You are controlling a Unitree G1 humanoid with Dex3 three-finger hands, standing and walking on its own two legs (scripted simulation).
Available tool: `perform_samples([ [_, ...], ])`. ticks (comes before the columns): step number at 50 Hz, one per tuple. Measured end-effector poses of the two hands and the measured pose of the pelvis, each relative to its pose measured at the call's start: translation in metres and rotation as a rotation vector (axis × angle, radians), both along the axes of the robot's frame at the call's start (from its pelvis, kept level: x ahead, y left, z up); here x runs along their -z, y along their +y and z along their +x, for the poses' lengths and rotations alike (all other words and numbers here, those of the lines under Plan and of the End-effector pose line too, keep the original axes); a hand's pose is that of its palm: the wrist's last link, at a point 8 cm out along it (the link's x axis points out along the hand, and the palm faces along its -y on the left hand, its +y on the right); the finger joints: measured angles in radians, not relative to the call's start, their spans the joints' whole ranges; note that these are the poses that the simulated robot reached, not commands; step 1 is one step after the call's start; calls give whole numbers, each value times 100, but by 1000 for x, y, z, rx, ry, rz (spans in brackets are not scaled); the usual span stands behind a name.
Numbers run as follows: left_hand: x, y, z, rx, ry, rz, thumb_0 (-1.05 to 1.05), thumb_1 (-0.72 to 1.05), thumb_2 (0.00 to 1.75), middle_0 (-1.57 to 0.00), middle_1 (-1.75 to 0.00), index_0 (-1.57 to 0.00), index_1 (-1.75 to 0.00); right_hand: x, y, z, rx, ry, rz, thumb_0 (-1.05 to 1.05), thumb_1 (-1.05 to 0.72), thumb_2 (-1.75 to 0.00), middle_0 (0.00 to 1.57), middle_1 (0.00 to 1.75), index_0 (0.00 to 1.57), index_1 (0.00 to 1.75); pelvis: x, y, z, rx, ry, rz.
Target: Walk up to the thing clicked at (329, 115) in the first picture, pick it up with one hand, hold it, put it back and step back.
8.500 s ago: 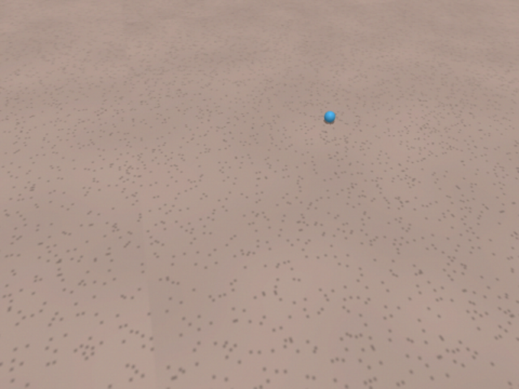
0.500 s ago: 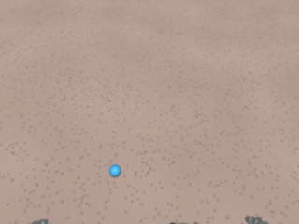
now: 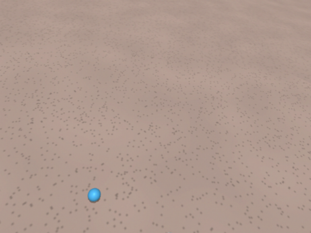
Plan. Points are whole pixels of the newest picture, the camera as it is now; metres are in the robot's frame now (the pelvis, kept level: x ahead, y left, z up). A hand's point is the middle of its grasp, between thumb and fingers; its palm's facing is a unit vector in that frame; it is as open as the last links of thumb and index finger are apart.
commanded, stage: walk up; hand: left
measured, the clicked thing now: (94, 194) +0.52 +0.24 -0.73
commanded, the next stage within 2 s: none
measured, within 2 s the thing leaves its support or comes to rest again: neither
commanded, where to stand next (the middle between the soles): +0.15 -0.01 m, yaw +3 degrees
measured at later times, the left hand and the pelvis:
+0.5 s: hand out of the picture +0.13 +0.24 -0.13, palm faces +0.05 -0.88 -0.48, open 7.4 cm; pelvis +0.04 -0.04 -0.01, yaw +3 degrees
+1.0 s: hand out of the picture +0.05 +0.28 -0.18, palm faces +0.07 -0.94 -0.34, open 7.4 cm; pelvis +0.02 -0.01 -0.02, yaw +4 degrees
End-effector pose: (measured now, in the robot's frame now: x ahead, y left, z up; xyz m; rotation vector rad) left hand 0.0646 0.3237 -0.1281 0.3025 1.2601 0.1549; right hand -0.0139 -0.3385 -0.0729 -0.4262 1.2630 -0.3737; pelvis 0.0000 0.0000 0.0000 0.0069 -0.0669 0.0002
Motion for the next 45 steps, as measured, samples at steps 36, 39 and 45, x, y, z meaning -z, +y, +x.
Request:
perform_samples([
  [36, 8, 6, 24, -101, -127, 128, 1, 90, 90, -20, -30, -20, -30, 53, 30, 152, -254, -50, 84, 1, -91, -89, 20, 30, 20, 30, 31, 2, 17, -114, 32, 21],
  [39, 12, 10, 9, -134, -100, 90, 1, 90, 90, -20, -30, -20, -30, 39, 44, 155, -275, -86, 79, 1, -91, -89, 20, 30, 20, 30, 25, 7, 18, -131, 28, -14],
  [45, 18, 9, -15, -151, -66, 43, 1, 90, 90, -20, -30, -20, -30, 20, 50, 162, -308, -182, 58, 1, -90, -89, 20, 30, 20, 30, 21, 5, 16, -103, 19, -15],
])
